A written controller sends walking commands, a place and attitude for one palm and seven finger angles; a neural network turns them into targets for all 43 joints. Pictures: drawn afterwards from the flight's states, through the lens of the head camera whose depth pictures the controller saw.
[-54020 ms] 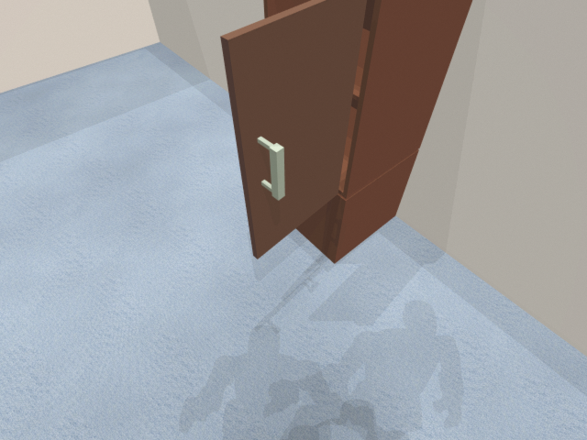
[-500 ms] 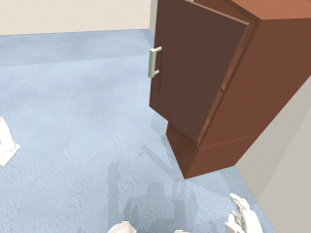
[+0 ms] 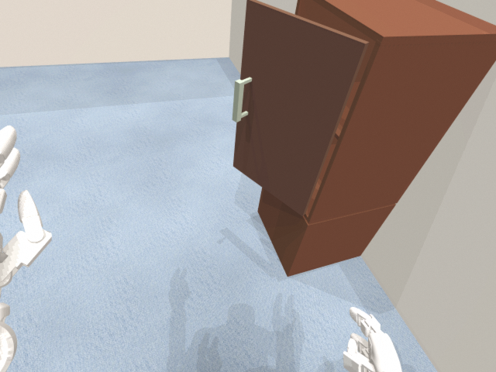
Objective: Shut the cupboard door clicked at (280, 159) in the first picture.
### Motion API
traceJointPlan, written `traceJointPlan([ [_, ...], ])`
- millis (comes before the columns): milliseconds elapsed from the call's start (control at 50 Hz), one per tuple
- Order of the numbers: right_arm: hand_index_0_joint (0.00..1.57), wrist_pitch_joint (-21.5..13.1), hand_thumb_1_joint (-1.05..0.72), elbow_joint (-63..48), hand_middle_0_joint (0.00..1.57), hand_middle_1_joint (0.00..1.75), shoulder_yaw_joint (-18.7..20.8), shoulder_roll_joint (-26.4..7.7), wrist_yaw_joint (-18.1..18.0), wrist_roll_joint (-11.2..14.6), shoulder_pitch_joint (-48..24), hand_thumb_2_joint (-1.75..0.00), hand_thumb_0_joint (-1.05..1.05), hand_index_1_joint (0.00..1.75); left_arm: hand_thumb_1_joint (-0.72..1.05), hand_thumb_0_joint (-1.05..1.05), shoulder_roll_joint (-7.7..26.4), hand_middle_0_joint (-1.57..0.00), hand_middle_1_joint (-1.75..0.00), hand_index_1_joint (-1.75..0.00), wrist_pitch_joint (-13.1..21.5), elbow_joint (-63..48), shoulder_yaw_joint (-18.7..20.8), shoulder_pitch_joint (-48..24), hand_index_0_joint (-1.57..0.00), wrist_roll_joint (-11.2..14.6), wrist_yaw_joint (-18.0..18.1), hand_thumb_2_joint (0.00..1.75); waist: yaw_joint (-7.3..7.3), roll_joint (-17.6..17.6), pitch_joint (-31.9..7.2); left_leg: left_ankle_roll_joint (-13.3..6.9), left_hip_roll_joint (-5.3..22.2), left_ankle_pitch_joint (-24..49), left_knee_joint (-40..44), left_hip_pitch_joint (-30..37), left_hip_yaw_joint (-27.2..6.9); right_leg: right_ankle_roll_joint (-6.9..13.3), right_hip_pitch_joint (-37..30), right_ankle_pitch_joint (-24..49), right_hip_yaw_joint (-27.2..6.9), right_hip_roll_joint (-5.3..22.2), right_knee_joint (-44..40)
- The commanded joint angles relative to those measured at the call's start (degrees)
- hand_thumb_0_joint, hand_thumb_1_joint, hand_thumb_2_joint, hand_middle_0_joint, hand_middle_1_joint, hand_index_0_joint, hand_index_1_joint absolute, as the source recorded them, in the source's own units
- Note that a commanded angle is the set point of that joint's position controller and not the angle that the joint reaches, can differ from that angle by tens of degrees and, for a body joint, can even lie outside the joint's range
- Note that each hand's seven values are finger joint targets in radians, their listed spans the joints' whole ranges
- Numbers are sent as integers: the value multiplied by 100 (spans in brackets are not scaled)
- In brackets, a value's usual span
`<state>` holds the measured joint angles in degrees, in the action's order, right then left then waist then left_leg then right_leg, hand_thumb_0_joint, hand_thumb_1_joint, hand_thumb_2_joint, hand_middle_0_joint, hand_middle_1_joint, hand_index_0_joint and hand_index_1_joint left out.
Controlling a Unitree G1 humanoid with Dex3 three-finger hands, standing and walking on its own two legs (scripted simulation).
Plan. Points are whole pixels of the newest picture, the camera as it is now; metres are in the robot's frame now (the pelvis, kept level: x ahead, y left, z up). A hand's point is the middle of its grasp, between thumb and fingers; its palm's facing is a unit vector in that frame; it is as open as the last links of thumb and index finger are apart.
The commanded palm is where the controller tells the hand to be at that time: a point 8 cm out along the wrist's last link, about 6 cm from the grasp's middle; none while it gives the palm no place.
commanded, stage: step back with the hand held close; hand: left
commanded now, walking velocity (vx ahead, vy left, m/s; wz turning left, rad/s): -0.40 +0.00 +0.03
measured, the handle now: (242, 99) +0.88 +0.11 -0.01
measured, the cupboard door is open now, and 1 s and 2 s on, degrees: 28 28 28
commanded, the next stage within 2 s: stop stepping back and stand still in 0.04 s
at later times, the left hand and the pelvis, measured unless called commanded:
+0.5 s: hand out of the picture +0.09 +0.28 +0.18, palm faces +0.50 -0.81 -0.31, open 7.4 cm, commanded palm +0.03 +0.31 +0.19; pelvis -0.12 +0.02 +0.00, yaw -2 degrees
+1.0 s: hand out of the picture +0.10 +0.29 +0.17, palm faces +0.44 -0.81 -0.38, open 7.4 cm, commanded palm +0.05 +0.32 +0.19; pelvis -0.11 +0.03 +0.01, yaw -3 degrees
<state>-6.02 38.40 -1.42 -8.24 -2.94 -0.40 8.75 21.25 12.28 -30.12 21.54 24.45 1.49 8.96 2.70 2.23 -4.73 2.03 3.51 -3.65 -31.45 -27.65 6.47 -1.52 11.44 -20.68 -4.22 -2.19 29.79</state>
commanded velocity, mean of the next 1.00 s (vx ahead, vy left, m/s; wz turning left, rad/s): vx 0.07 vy -0.01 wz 0.00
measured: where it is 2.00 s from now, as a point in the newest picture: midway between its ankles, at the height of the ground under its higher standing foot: outside the picture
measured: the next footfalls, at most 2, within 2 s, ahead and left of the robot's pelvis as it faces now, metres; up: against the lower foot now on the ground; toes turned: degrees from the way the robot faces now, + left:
left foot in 0.44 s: -0.04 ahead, +0.14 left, +0.00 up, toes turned +0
right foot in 0.66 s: -0.11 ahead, -0.08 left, +0.00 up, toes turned -6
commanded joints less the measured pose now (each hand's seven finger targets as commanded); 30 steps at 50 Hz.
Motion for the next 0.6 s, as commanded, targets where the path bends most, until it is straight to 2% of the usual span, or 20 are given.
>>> traceJointPlan([
  [0,20,-141,-90,-1004,20,30,506,-1083,-190,123,-355,-90,0,30,90,0,1346,-20,-30,-30,279,-556,973,-173,-20,82,-110,90,-357,-1215,-504,-393,1003,1372,1407,1534,-1011,4,678,838,340,-208,385],
  [40,20,-171,-90,-1212,20,30,501,-1087,-110,-11,-481,-90,0,30,90,0,1386,-20,-30,-30,285,-726,1208,572,-20,252,-194,90,-212,-1857,-922,-679,1613,-695,2255,856,-1728,94,196,-724,388,-335,1304],
  [60,20,-161,-90,-1280,20,30,508,-1092,-70,-23,-525,-90,0,30,90,0,1327,-20,-30,-30,269,-782,1225,809,-20,298,-222,90,-187,-1716,-850,-663,1612,-1522,2444,452,-1742,166,12,-803,395,-311,1329],
  [80,20,-133,-90,-1325,20,30,465,-1044,-40,-11,-528,-90,0,30,90,0,1298,-20,-30,-30,236,-989,1202,955,-20,353,-224,90,-185,-1522,-817,-541,1462,-2023,2544,238,-1414,205,-187,-761,596,-319,1128],
  [140,20,-90,-90,-1481,20,30,476,-1091,-15,56,-472,-90,0,30,90,0,1341,-20,-30,-30,140,-1447,1195,1251,-20,401,-153,90,-234,-1656,-769,-163,802,-2857,2072,-214,-678,220,-749,-454,992,-335,12],
  [160,20,-67,-90,-1541,20,30,487,-1073,-17,54,-416,-90,0,30,90,0,1624,-20,-30,-30,87,-1596,1415,1352,-20,366,-103,90,-262,-1380,-783,-53,433,-3019,1550,-241,-454,290,-712,-588,797,-110,-470],
  [180,20,-37,-90,-1573,20,30,472,-993,-32,44,-334,-90,0,30,90,0,1655,-20,-30,-30,53,-1729,1379,1321,-20,334,-51,90,-346,-704,-558,112,-7,-2776,437,10,-163,543,-10,-1101,136,499,-1239],
  [200,20,-12,-90,-1473,20,30,478,-954,-34,42,-176,-90,0,30,90,0,1953,-20,-30,-30,62,-1845,1539,1092,-20,252,39,90,-348,443,-454,189,-394,-2101,-1424,585,-102,1009,1418,-2201,-1463,1732,-2140],
  [220,20,-4,-90,-1338,20,30,484,-995,-71,48,-12,-90,0,30,90,0,1925,-20,-30,-30,-16,-1606,1466,978,-20,148,135,90,-246,1048,-96,84,-392,-2052,-2737,109,-697,1450,2053,-2630,-2349,2392,-2373],
  [260,20,49,-90,-1060,20,30,398,-1053,-130,-42,277,-90,0,30,90,0,1698,-20,-30,-30,-42,-1413,1212,226,-20,65,251,90,-517,272,57,14,-60,-1852,-3000,-96,-920,1217,1992,-2419,-1589,2089,-2064],
  [280,20,14,-90,-1039,20,30,333,-971,-222,-31,201,-90,0,30,90,0,1485,-20,-30,-30,-10,-958,1008,29,-20,21,308,90,-543,38,261,-57,24,-1708,-2382,212,-804,947,1884,-1717,-903,1709,-1828],
  [300,20,-42,-90,-967,20,30,340,-1024,-291,-16,95,-90,0,30,90,0,1400,-20,-30,-30,5,-609,870,-218,-20,-25,334,90,-492,-38,291,-120,-12,-1722,-1788,421,-618,840,1657,-1339,-598,1521,-1640],
  [380,20,-300,-90,-840,20,30,398,-1163,-383,38,117,-90,0,30,90,0,1146,-20,-30,-30,48,-269,395,-894,-20,-136,306,90,-426,-72,619,-325,-150,-1895,247,1288,-413,569,1476,-1421,-399,1159,-1321],
  [440,20,-378,-90,-988,20,30,413,-1272,-340,102,77,-90,0,30,90,0,1240,-20,-30,-30,124,-562,640,-163,-20,-38,245,90,-348,-953,359,-606,583,-2574,1458,1006,-1536,251,844,-416,214,355,-67],
  [460,20,-352,-90,-861,20,30,338,-1188,-328,52,92,-90,0,30,90,0,1442,-20,-30,-30,124,-675,918,48,-20,-26,223,90,-402,-1677,334,-661,885,-3769,2178,631,-2020,93,742,-425,627,96,625],
  [480,20,-349,-90,-962,20,30,308,-1083,-304,28,-5,-90,0,30,90,0,1153,-20,-30,-30,113,-912,695,-79,-20,-76,177,90,-436,-1868,624,-767,1127,-4423,2585,-20,-2469,61,547,-218,661,0,1230],
  [500,20,-372,-90,-1007,20,30,320,-1064,-286,8,-22,-90,0,30,90,0,1266,-20,-30,-30,107,-906,815,-92,-20,-83,167,90,-425,-1508,762,-849,1257,-4409,2631,-237,-2550,67,466,-74,606,35,1382],
  [520,20,-392,-90,-1002,20,30,327,-1057,-252,-4,2,-90,0,30,90,0,1245,-20,-30,-30,98,-883,829,29,-20,-87,154,90,-395,-1106,697,-831,1212,-4068,2446,-191,-2302,91,321,-75,655,27,1137],
  [560,20,-398,-90,-1003,20,30,328,-1091,-211,-7,9,-90,0,30,90,0,1419,-20,-30,-30,85,-976,1017,270,-20,-89,147,90,-356,-1105,418,-627,938,-3574,2082,24,-1605,142,-108,-22,896,-49,238],
  [580,20,-357,-90,-1022,20,30,312,-1063,-202,-36,21,-90,0,30,90,0,1289,-20,-30,-30,77,-931,930,422,-20,-64,149,90,-411,-1196,343,-558,806,-3390,1871,-11,-1491,204,-368,-3,860,1,-103],
])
